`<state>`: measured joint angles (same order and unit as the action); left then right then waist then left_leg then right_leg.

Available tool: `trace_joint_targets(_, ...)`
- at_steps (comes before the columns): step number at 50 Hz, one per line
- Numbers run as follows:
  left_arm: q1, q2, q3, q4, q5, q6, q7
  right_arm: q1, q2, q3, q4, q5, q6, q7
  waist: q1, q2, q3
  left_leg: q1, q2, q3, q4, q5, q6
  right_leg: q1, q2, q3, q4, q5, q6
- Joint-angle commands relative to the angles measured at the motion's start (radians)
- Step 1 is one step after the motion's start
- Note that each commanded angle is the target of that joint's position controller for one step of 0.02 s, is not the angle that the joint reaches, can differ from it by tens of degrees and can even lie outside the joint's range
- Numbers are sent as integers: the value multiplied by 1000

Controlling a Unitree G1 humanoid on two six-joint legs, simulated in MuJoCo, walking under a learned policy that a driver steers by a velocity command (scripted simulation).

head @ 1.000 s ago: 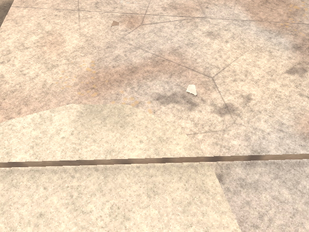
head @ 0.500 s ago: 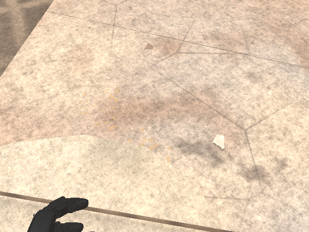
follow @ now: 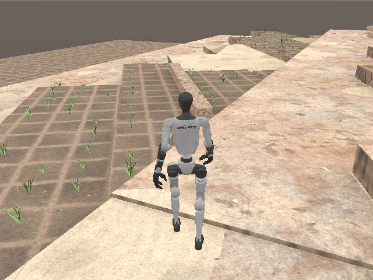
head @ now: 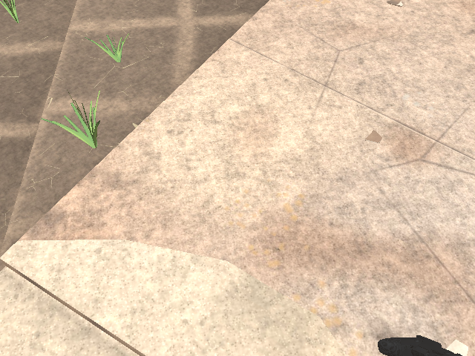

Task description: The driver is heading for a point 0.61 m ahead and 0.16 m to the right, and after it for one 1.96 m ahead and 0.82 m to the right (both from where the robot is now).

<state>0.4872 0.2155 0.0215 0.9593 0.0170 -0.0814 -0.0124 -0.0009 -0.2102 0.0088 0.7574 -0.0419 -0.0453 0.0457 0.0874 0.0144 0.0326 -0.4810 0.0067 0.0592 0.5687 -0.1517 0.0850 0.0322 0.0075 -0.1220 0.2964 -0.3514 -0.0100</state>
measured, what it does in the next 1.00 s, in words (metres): climbs, turning right: left foot, then right foot 0.05 m higher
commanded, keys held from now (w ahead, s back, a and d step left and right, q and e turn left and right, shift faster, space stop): w+e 0.98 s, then w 0.02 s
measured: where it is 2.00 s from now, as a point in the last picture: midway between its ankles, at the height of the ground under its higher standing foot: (391, 201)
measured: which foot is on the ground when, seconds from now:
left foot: up 0.00-0.00, down 0.02-0.54, up 0.56-1.00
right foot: down 0.00-0.04, up 0.06-0.54, down 0.56-1.00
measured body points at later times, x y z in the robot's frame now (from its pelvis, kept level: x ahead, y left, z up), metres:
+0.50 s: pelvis +0.25 -0.01 +0.00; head +0.28 -0.01 +0.45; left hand +0.48 +0.16 -0.11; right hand +0.12 -0.22 -0.14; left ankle +0.11 +0.09 -0.73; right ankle +0.38 -0.12 -0.65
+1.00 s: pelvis +0.50 -0.11 +0.06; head +0.52 -0.14 +0.50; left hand +0.63 +0.15 -0.06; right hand +0.57 -0.40 -0.04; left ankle +0.72 -0.04 -0.63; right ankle +0.38 -0.10 -0.68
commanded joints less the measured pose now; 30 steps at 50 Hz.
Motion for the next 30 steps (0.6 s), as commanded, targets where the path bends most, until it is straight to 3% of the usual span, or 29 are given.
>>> trace_joint_targets(1,-4,157,26,-39,-15,2,7,328,-148,-55,59,-22,-32,-29,-200,-50,-158,495,-1,-26,-121,-10,60,-190,-174,73,396,755,-111)
trace_joint_targets(2,-9,83,6,-90,-13,-1,5,480,-248,-79,74,-38,-38,-45,-235,120,-289,724,318,-369,-150,-19,102,-408,-100,29,715,222,-85)
trace_joint_targets(3,71,61,10,-88,-30,9,11,465,-301,-98,74,-6,-18,-49,-187,231,-321,778,464,-678,-279,-85,204,-654,25,69,950,-183,-68)
trace_joint_targets(4,-9,133,29,-81,-6,22,17,412,-230,-89,67,18,-12,-47,-189,75,-183,662,413,-572,-294,-167,194,-731,-36,144,1025,-129,-72)
trace_joint_targets(5,-69,113,30,-95,-8,20,9,336,-161,-68,60,19,-20,-43,-157,69,-68,539,357,-454,-331,-165,166,-749,-62,149,1028,-54,-74)
trace_joint_targets(6,-77,93,29,-89,-10,23,4,290,-117,-57,61,20,-29,-39,-120,45,-7,429,306,-354,-377,-116,123,-711,-88,150,985,5,-68)
trace_joint_targets(8,-42,67,32,-67,12,50,-10,273,-83,-49,77,19,-48,-47,-70,68,16,330,245,-223,-417,-19,76,-645,-96,147,990,63,-53)
trace_joint_targets(11,-90,38,40,-90,12,74,-12,353,-77,-52,126,23,-71,-46,-56,60,17,361,247,-131,-411,126,79,-777,-86,138,1155,89,-56)
trace_joint_targets(15,-289,6,29,-181,13,88,-1,451,-56,-44,185,6,-63,-53,-71,46,69,380,233,-38,-421,91,58,-1008,-84,122,1264,91,-62)
trace_joint_targets(18,-382,7,16,-235,23,90,-10,483,-74,-38,197,3,-62,-69,-72,25,82,396,226,26,-439,203,59,-1034,-81,103,1124,121,-61)
trace_joint_targets(20,-428,0,6,-257,23,86,-22,481,-75,-33,197,15,-64,-78,-76,11,86,426,221,79,-444,298,54,-981,-85,59,928,150,-65)
trace_joint_targets(23,-478,-20,-11,-287,18,86,-31,500,-111,-37,211,25,-58,-86,-87,47,64,490,244,152,-409,646,40,-819,-50,-56,714,98,-107)
trace_joint_targets(25,-398,2,-2,-270,12,87,-21,504,-140,-45,214,23,-49,-91,-51,100,-14,556,255,200,-228,1129,23,-651,36,-128,649,10,-162)
trace_joint_targets(26,-306,23,9,-254,5,84,-18,496,-168,-54,207,15,-39,-93,-5,130,-80,586,279,204,-72,1247,24,-555,69,-118,611,-46,-191)
trace_joint_targets(27,-196,61,24,-230,-1,76,-21,476,-201,-66,188,16,-34,-86,40,150,-156,561,292,196,114,1222,32,-404,100,-78,531,-70,-221)
trace_joint_targets(28,-87,115,51,-201,9,60,-19,446,-216,-74,157,27,-37,-76,103,89,-224,408,263,203,371,954,10,-171,89,42,364,-22,-254)
trace_joint_targets(29,-91,268,99,-198,15,64,-7,447,-91,-50,72,39,-44,-56,50,-196,-261,-16,72,204,819,51,-58,70,-210,608,146,-154,-386)
trace_joint_targets(30,-128,299,113,-216,-15,70,-5,364,-149,-67,23,15,-61,-40,37,-142,-319,-189,-44,-65,1028,-224,-66,103,-314,1018,-33,-28,-439)
Velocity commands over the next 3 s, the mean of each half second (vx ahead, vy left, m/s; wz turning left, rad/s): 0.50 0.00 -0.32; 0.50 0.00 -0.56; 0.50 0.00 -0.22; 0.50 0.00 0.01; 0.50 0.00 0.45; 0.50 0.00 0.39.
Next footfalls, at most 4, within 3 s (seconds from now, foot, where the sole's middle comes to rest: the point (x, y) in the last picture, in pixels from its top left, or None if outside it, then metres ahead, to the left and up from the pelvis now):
0.02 left None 0.15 0.09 -0.77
0.56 right None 0.42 -0.12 -0.72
1.14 left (316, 247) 0.78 -0.14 -0.72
1.68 right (416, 229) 0.88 -0.45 -0.72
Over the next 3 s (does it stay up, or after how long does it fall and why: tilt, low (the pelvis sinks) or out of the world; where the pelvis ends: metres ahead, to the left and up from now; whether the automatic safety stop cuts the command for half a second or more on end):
stays up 1.43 -0.63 0.06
